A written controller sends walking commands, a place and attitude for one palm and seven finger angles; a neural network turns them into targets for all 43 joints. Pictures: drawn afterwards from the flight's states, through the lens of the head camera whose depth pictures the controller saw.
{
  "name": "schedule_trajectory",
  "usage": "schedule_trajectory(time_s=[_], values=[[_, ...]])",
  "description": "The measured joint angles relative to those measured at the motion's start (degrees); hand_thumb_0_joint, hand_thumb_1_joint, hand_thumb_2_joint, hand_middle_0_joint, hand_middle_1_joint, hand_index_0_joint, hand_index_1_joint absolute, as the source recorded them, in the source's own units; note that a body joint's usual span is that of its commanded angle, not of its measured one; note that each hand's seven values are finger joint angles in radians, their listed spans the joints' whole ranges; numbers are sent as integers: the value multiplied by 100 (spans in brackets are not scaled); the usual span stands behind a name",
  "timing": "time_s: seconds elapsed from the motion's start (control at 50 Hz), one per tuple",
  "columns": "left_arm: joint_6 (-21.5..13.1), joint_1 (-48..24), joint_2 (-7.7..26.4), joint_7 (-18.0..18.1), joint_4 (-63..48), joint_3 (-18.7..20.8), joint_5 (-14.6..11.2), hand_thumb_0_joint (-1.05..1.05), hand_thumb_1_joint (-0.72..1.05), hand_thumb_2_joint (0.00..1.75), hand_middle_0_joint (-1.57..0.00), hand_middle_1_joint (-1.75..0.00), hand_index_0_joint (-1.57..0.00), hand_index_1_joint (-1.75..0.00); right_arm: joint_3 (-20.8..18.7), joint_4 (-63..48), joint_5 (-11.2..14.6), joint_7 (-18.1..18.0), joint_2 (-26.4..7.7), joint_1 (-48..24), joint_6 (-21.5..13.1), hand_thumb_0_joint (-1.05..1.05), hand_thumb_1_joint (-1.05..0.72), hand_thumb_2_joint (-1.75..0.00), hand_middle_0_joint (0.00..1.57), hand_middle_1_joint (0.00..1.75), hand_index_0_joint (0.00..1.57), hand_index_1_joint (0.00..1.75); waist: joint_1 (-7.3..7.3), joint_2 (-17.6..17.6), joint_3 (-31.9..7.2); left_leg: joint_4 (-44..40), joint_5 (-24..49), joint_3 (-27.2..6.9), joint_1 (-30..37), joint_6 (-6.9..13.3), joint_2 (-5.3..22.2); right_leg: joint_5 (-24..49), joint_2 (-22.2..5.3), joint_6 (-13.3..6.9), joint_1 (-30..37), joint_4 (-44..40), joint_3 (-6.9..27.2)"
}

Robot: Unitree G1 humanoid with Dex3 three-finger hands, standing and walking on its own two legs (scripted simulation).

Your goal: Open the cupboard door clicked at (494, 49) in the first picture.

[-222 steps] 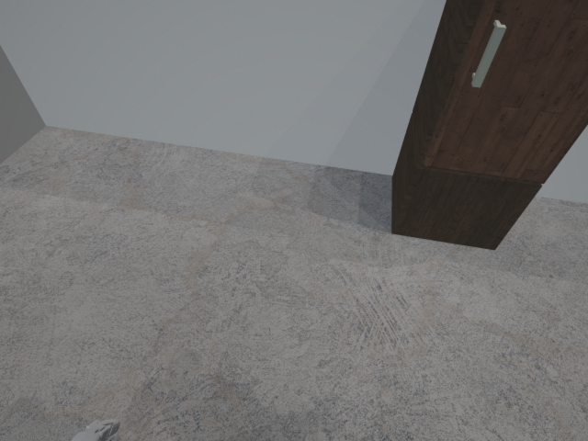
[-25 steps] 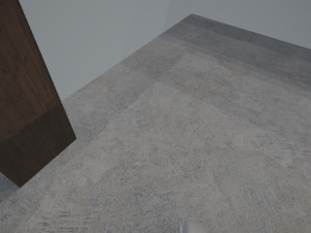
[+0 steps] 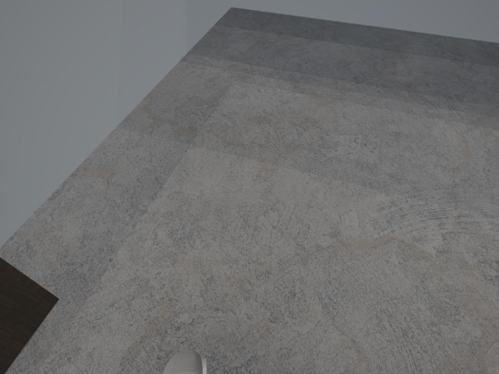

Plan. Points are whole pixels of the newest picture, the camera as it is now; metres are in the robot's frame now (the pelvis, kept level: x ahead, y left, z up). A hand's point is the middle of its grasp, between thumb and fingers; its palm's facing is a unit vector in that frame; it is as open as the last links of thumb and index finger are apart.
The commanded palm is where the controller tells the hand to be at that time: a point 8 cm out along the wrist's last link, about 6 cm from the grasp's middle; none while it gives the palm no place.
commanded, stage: turn to face it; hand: left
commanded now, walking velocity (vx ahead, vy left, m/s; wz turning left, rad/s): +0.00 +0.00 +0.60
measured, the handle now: out of the picture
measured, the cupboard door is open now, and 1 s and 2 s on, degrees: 0 0 0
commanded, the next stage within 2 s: take the last steps up to it in 2.00 s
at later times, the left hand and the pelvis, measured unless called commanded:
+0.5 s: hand out of the picture +0.13 +0.26 -0.17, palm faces +0.27 -0.94 -0.22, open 7.4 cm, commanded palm none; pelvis +0.11 +0.05 +0.00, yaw +13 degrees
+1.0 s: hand out of the picture +0.10 +0.18 -0.14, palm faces +0.51 -0.81 -0.28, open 7.4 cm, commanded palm none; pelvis +0.12 -0.03 +0.01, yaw +32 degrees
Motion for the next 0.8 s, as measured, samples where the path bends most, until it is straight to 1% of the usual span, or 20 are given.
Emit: schedule_trajectory(time_s=[0.08, 0.16, 0.22, 0.24, 0.26, 0.28, 0.3, 0.32, 0.34, 0.36, 0.4, 0.46, 0.52, 0.58, 0.66, 0.72, 0.74, 0.76, 0.78, 0.8], values=[[1, 135, -53, -1, 150, -96, -5, 0, 93, 89, -20, -30, -20, -29, 25, -132, 33, 22, -62, -306, 9, 0, -91, -90, 19, 30, 20, 30, 14, 88, -111, -1153, 423, -15, -127, -36, -64, -132, -18, 106, 434, -291, -86], [34, 199, -132, 18, 162, -151, 10, 0, 92, 89, -20, -30, -20, -29, 87, -34, 46, 83, -12, -341, 79, 0, -91, -90, 19, 30, 19, 30, 136, 42, -140, -2125, 592, 152, 225, 1, -238, -472, -96, 243, 805, -250, -316], [100, 270, -132, 44, 123, -134, 16, 1, 92, 89, -20, -30, -20, -30, 128, 10, 21, 138, 54, -294, 139, 0, -91, -90, 19, 30, 20, 30, 221, -76, -100, -2742, 677, 318, 660, 80, -417, -895, -230, 385, 942, 114, -521], [125, 315, -123, 47, 103, -126, 4, 1, 92, 89, -20, -30, -20, -30, 137, -3, 4, 155, 63, -266, 138, 0, -91, -90, 19, 30, 20, 30, 233, -127, -89, -2971, 879, 359, 838, 222, -497, -1098, -315, 446, 900, 410, -571], [167, 323, -101, 50, 101, -105, -25, 1, 92, 89, -20, -30, -20, -30, 135, -14, -21, 159, 90, -266, 129, 0, -91, -90, 19, 30, 20, 30, 230, -220, -63, -2938, 693, 378, 863, 446, -604, -1256, -464, 520, 727, 891, -581], [227, 302, -80, 57, 88, -95, -55, 1, 92, 89, -20, -30, -20, -30, 143, -46, -23, 159, 107, -282, 123, 0, -91, -90, 19, 30, 20, 30, 240, -277, -4, -2820, 504, 385, 839, 599, -674, -1569, -542, 614, 444, 1603, -444], [289, 277, -59, 66, 60, -89, -65, 1, 92, 89, -20, -30, -20, -29, 154, -77, -15, 153, 117, -300, 120, 0, -91, -90, 20, 30, 20, 30, 253, -302, 65, -2770, 382, 392, 853, 691, -713, -1819, -548, 677, 137, 2330, -238], [344, 248, -39, 73, 40, -74, -61, 1, 92, 89, -20, -30, -20, -29, 157, -100, -7, 138, 127, -306, 119, 0, -91, -90, 20, 30, 20, 30, 249, -307, 112, -2805, 340, 386, 889, 736, -745, -1900, -543, 725, -153, 2931, -66], [389, 209, -24, 71, 23, -50, -50, 1, 92, 89, -20, -30, -20, -29, 128, -135, 7, 100, 123, -297, 120, 0, -91, -90, 20, 30, 20, 30, 226, -291, 142, -2898, 371, 360, 931, 724, -774, -1863, -547, 764, -413, 3360, 60], [425, 159, -7, 62, 0, -23, -39, 1, 92, 89, -20, -30, -20, -29, 105, -165, 12, 70, 103, -281, 127, 0, -92, -90, 20, 30, 20, 30, 199, -268, 168, -3017, 437, 322, 975, 709, -809, -1747, -567, 797, -633, 3622, 165], [464, 51, 42, 36, -83, 31, -24, 1, 91, 89, -20, -30, -20, -29, 88, -185, 10, 50, 52, -246, 153, 0, -92, -89, 20, 30, 20, 30, 176, -236, 205, -3290, 580, 249, 1071, 740, -886, -1422, -642, 853, -978, 3790, 349], [498, -74, 124, 28, -236, 99, -15, 1, 91, 89, -20, -30, -20, -29, 58, -187, 8, 58, -11, -157, 203, 0, -92, -89, 20, 30, 20, 30, 140, -181, 179, -3618, 762, 108, 1160, 754, -967, -1075, -736, 912, -1264, 3602, 542], [537, -180, 207, 33, -362, 151, -4, 1, 91, 89, -20, -30, -20, -29, 21, -185, 4, 81, -48, -54, 249, 0, -91, -90, 20, 30, 20, 30, 91, -136, 103, -3810, 877, -70, 1191, 724, -1023, -922, -765, 962, -1319, 3258, 651], [570, -283, 257, 41, -465, 179, -1, 1, 91, 89, -20, -30, -20, -29, -26, -203, -8, 105, -85, 20, 290, 0, -91, -90, 20, 30, 20, 30, 26, -88, 38, -3889, 943, -259, 1173, 668, -1063, -931, -722, 994, -1219, 2861, 684], [581, -435, 252, 47, -605, 155, -24, 1, 91, 89, -20, -30, -20, -29, -94, -255, -24, 122, -163, 72, 330, 1, -91, -90, 20, 30, 20, 30, -75, 4, 3, -3870, 1001, -536, 1074, 555, -1116, -1100, -564, 982, -921, 2202, 672], [536, -515, 194, 44, -727, 97, -59, 1, 91, 89, -20, -30, -20, -29, -155, -291, -25, 132, -253, 84, 377, 1, -91, -90, 20, 30, 20, 30, -126, 91, -11, -3773, 1026, -760, 949, 429, -1180, -1041, -403, 929, -535, 1414, 641], [508, -517, 169, 41, -770, 76, -72, 1, 91, 89, -20, -30, -20, -29, -178, -306, -18, 136, -288, 92, 401, 1, -90, -90, 20, 30, 20, 30, -127, 115, -26, -3710, 1021, -831, 893, 376, -1214, -863, -365, 901, -340, 1005, 607], [470, -490, 151, 40, -822, 53, -70, 1, 91, 89, -20, -30, -20, -29, -204, -329, -2, 144, -323, 114, 427, 1, -90, -90, 20, 30, 20, 30, -111, 124, -63, -3590, 989, -888, 806, 318, -1264, -691, -362, 822, -123, 513, 571], [430, -480, 89, 52, -830, 31, -39, 0, 91, 89, -20, -30, -20, -29, -246, -321, 19, 142, -379, 89, 463, 1, -90, -90, 20, 30, 20, 30, -89, 210, -42, -3281, 596, -944, 685, 244, -1260, -569, -330, 691, -78, 435, 497], [424, -444, 41, 58, -843, -18, -20, 0, 91, 89, -20, -30, -20, -29, -280, -307, 14, 139, -421, 75, 499, 1, -91, -90, 20, 30, 20, 30, -83, 250, -34, -2776, 33, -891, 526, 184, -1274, -523, -351, 584, -55, 468, 419]])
